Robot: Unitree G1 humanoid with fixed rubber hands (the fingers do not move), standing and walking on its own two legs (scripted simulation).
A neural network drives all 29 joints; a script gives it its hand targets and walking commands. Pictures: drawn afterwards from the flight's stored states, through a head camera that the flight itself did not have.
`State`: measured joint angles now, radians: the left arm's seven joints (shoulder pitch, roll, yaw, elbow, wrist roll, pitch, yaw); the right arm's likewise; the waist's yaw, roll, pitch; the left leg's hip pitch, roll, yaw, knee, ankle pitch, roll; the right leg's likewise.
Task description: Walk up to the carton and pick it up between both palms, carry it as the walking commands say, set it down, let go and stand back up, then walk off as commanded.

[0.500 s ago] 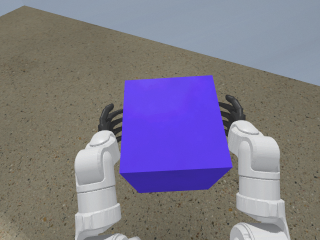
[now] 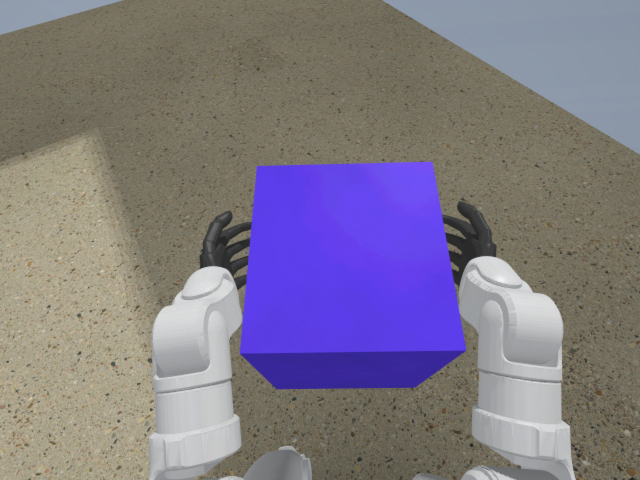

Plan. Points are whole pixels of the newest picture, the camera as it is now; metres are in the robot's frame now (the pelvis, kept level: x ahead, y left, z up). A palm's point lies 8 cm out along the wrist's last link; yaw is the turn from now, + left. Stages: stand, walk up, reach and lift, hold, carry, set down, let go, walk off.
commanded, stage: carry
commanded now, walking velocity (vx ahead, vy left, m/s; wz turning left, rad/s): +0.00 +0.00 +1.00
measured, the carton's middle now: (344, 289) +0.33 -0.02 +0.02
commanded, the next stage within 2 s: none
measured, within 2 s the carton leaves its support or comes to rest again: neither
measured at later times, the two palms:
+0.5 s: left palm (11, 415) +0.19 +0.31 +0.08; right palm (276, 277) +0.33 +0.06 +0.07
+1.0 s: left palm out of the picture -0.04 +0.42 +0.08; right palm (65, 401) +0.21 +0.27 +0.08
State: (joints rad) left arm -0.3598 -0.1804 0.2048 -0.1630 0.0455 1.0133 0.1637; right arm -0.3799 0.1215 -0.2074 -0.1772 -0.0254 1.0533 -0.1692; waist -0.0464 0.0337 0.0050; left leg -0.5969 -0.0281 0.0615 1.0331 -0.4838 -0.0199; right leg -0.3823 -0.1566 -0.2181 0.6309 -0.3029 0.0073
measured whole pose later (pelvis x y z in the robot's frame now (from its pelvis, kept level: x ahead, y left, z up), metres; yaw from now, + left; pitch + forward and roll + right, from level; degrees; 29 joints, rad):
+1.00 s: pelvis -0.09 +0.06 -0.01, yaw +57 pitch +4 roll +0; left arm -0.39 -0.14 0.24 -0.16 0.01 1.04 0.16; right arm -0.41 0.18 -0.24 -0.15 -0.06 1.03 -0.17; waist 0.02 0.02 0.01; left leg -0.47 -0.11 -0.06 0.71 -0.30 0.07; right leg -0.57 -0.11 -0.07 1.02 -0.50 0.13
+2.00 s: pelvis -0.15 +0.01 +0.01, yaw +116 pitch +3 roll +2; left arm -0.35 -0.18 0.21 -0.16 0.06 1.03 0.17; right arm -0.41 0.11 -0.20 -0.13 -0.02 1.06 -0.16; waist -0.06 0.01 -0.03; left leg -0.58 -0.01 0.05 1.03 -0.44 -0.04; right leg -0.30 -0.17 -0.20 0.56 -0.29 0.03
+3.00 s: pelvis -0.19 -0.09 -0.02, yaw +169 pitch +3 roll +0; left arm -0.45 -0.09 0.26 -0.04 0.03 1.06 0.15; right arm -0.51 0.16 -0.23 0.04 -0.10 1.02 -0.15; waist 0.04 -0.03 0.00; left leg -0.44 0.01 0.08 0.74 -0.35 0.03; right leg -0.54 -0.20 -0.12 1.20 -0.62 0.15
